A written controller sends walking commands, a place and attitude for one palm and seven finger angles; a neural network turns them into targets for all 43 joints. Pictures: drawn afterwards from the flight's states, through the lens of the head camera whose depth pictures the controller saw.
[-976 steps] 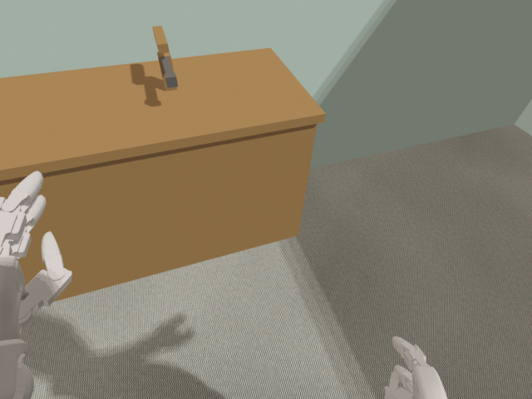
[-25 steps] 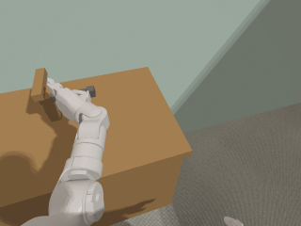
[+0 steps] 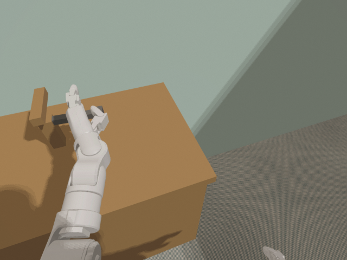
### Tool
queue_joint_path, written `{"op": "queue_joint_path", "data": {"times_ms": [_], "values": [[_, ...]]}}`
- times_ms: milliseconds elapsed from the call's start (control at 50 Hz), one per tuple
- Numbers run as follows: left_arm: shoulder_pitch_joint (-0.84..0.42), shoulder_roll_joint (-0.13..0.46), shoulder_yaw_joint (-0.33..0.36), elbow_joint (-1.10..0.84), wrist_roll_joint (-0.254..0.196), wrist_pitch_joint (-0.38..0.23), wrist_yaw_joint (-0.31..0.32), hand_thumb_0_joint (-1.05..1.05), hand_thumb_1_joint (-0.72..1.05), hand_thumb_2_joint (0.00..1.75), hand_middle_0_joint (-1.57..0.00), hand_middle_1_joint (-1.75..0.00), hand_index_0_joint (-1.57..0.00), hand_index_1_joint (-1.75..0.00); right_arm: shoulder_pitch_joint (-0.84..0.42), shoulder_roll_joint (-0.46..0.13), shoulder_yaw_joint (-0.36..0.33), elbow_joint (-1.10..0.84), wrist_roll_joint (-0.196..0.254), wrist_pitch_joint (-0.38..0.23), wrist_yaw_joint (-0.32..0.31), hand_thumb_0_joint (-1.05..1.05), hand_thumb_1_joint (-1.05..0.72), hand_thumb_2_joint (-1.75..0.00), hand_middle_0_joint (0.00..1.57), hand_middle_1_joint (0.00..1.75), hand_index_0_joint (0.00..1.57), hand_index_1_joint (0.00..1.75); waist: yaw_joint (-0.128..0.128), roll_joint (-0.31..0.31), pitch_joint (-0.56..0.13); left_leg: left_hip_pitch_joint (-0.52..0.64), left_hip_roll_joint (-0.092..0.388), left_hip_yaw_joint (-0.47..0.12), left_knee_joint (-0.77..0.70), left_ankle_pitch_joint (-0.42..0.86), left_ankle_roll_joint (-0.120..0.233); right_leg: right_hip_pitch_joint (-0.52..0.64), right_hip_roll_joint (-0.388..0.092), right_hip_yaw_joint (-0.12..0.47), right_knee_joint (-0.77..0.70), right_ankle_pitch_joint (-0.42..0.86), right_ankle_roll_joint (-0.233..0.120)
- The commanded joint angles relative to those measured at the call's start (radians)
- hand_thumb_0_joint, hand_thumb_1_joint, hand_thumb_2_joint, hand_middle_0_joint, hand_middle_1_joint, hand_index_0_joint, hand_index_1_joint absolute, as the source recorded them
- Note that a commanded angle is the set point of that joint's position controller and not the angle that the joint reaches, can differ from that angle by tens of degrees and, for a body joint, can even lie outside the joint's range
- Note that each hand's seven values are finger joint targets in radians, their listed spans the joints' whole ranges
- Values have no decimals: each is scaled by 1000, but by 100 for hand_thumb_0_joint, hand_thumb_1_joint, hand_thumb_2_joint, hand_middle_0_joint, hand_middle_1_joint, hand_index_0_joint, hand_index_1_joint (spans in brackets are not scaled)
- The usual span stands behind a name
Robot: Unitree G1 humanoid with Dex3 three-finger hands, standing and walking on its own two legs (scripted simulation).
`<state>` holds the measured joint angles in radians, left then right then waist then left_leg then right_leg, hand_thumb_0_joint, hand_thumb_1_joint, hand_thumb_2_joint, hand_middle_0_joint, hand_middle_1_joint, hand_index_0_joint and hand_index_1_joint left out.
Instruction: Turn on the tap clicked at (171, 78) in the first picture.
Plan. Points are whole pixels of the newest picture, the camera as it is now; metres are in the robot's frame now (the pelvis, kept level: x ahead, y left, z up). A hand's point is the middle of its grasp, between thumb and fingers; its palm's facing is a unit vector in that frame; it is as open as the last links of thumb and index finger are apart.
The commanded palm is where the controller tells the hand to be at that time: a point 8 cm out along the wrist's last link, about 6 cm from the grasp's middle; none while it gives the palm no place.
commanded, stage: draw the hand back beside the body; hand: left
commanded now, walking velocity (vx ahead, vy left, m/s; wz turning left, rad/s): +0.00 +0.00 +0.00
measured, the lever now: (99, 112) +0.50 +0.25 +0.06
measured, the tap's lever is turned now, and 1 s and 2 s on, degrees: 85 85 85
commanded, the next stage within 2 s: step back with the hand held close in 1.30 s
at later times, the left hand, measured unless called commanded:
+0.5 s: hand (73, 156) +0.28 +0.21 +0.15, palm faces +0.28 -0.93 -0.23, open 7.7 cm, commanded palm +0.23 +0.26 +0.16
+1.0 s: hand (29, 187) +0.20 +0.25 +0.16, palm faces +0.39 -0.86 -0.34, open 7.5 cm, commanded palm +0.15 +0.30 +0.18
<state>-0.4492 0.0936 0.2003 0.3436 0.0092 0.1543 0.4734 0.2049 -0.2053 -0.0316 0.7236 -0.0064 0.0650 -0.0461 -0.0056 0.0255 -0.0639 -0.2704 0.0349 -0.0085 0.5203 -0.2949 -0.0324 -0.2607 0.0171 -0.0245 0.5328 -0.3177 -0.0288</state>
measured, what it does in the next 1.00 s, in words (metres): stands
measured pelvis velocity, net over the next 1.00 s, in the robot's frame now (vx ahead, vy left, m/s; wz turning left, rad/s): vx -0.01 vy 0.02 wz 0.00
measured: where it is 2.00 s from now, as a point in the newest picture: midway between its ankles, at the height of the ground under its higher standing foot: outside the picture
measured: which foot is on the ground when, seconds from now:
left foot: down 0.00-1.00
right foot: down 0.00-1.00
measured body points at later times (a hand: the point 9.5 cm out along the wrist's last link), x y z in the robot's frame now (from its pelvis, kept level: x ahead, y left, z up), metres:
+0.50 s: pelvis -0.01 +0.01 +0.01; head -0.03 +0.00 +0.46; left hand +0.26 +0.26 +0.16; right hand +0.17 -0.21 -0.08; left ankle -0.02 +0.14 -0.73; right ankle -0.03 -0.10 -0.73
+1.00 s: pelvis -0.01 +0.02 +0.01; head -0.02 +0.00 +0.46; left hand +0.18 +0.30 +0.18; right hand +0.18 -0.21 -0.08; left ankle -0.02 +0.14 -0.73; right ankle -0.03 -0.10 -0.73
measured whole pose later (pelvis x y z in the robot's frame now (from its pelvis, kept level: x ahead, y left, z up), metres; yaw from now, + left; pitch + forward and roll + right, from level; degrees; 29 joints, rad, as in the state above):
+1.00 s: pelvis -0.01 +0.02 +0.01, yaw +0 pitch -4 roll +0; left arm 0.41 0.32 0.25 -0.37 -0.07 -0.11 0.12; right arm 0.18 -0.22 -0.01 0.64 0.00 -0.07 -0.04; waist 0.06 0.06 0.03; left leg -0.10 0.03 0.00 0.44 -0.26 -0.01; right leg -0.07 0.01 -0.01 0.41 -0.26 -0.01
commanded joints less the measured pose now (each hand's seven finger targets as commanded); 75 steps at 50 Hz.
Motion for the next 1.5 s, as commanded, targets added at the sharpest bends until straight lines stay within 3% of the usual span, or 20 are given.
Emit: {"op": "queue_joint_path", "data": {"times_ms": [0,20,40,60,100,140,160,220,240,460,480,700,800,1000,1160,1380,1400,1420,1440,1480], "values": [[-170,215,87,-336,-66,-25,-68,0,90,90,-16,-18,-16,-18,-152,-107,-5,-189,36,-33,-31,0,-90,-90,20,30,20,30,68,-82,-244,102,-30,54,-56,384,56,244,-20,-2,-85,533,17],[-12,390,88,-270,-39,-79,-163,0,90,90,-16,-18,-16,-18,-65,-120,-23,-152,17,-44,-7,0,-90,-90,20,30,20,30,21,-112,-162,123,-12,53,-75,328,64,216,-33,13,-100,540,28],[27,413,120,-307,-61,-117,-206,0,90,90,-16,-19,-16,-19,-81,-120,-22,-184,26,-51,1,0,-90,-90,20,30,20,30,44,-100,-163,112,-17,58,-91,320,69,239,-33,16,-106,524,22],[6,436,112,-392,-65,-155,-239,0,90,90,-16,-19,-16,-19,-105,-119,-20,-196,32,-59,5,0,-90,-90,20,30,20,30,49,19,-157,143,-24,59,-103,309,65,236,-34,22,-118,477,12],[-66,377,19,-527,-64,-222,-279,0,90,90,-16,-19,-16,-19,-126,-113,-16,-214,31,-97,12,0,-90,-90,20,30,20,30,19,87,-133,206,-22,55,-104,302,62,177,-23,19,-138,418,5],[-31,368,-5,-559,-66,-255,-295,0,90,90,-17,-20,-17,-20,-131,-122,-20,-216,27,-127,13,0,-90,-90,20,30,20,30,14,46,-122,237,-16,48,-109,294,63,156,-14,18,-152,388,5],[-41,342,-40,-580,-66,-266,-304,0,90,90,-17,-20,-17,-20,-135,-122,-18,-215,29,-134,11,0,-90,-90,20,30,20,30,6,76,-97,254,-16,46,-118,273,60,136,-13,19,-165,354,4],[11,297,-90,-524,-71,-285,-318,0,90,90,-17,-21,-17,-21,-140,-126,-13,-206,28,-149,6,0,-90,-90,20,30,20,30,-3,-11,-39,245,-14,32,-137,202,64,107,-12,15,-179,269,8],[23,315,-70,-502,-70,-290,-318,0,90,90,-17,-22,-17,-22,-142,-132,-13,-200,27,-148,3,0,-90,-90,20,30,20,30,1,-65,-32,233,-17,28,-145,172,66,105,-10,14,-190,239,10],[313,423,104,-657,-76,-324,-340,0,90,90,-18,-25,-18,-25,-169,-116,-2,-228,15,-129,7,0,-90,-90,20,30,20,30,56,38,-81,223,-16,25,-160,266,54,219,-22,10,-187,331,-3],[331,378,68,-678,-76,-323,-346,0,90,90,-18,-25,-18,-25,-168,-108,1,-234,15,-130,8,0,-90,-90,20,30,20,30,46,48,-62,222,-12,29,-158,268,52,207,-23,5,-183,329,-3],[488,364,67,-809,-75,-329,-344,0,90,90,-19,-29,-19,-29,-176,-117,-7,-236,12,-161,0,0,-90,-90,20,30,20,30,45,28,-10,224,-6,20,-159,224,53,160,-20,3,-200,255,1],[610,399,127,-882,-75,-343,-336,0,90,90,-20,-30,-20,-30,-168,-120,-14,-234,6,-178,-3,0,-90,-90,20,30,20,30,61,15,-56,229,-7,17,-143,275,56,192,-24,3,-185,307,0],[828,408,187,-966,-84,-341,-338,0,90,90,-20,-30,-20,-30,-162,-116,-19,-244,8,-191,0,0,-90,-90,20,30,20,30,69,28,1,189,0,17,-118,280,55,158,-29,0,-175,308,4],[744,397,160,-957,-79,-339,-332,0,90,90,-20,-30,-20,-30,-170,-121,-16,-237,10,-199,-12,0,-90,-90,20,30,20,30,57,33,14,190,-8,7,-115,225,58,129,-30,4,-176,254,4],[788,398,175,-946,-83,-338,-335,0,90,90,-20,-30,-20,-30,-168,-113,-13,-238,8,-197,-10,0,-90,-90,20,30,20,30,64,30,16,177,-6,12,-107,254,57,143,-33,3,-167,295,3],[733,419,183,-1004,-82,-344,-332,0,90,90,-20,-30,-20,-30,-170,-114,-11,-244,7,-199,-7,0,-90,-90,20,30,20,30,67,61,-13,187,-9,7,-109,254,57,156,-35,4,-166,295,1],[579,576,344,-1069,-92,-382,-329,0,90,90,-20,-30,-20,-30,-162,-119,-4,-276,17,-190,-13,0,-90,-90,20,30,20,30,53,39,53,157,19,13,-68,213,74,64,-89,129,-212,438,1],[688,491,286,-951,-87,-384,-342,0,90,90,-20,-30,-20,-30,-155,-106,-3,-242,10,-179,-17,0,-90,-90,20,30,20,30,40,-19,38,159,17,4,-42,227,76,71,-121,130,-196,530,-2],[776,417,229,-890,-80,-380,-363,0,90,90,-20,-30,-20,-30,-142,-115,-12,-259,10,-162,-18,0,-90,-90,20,30,20,30,34,-56,-9,173,33,8,-36,303,73,80,-130,119,-158,587,8]]}}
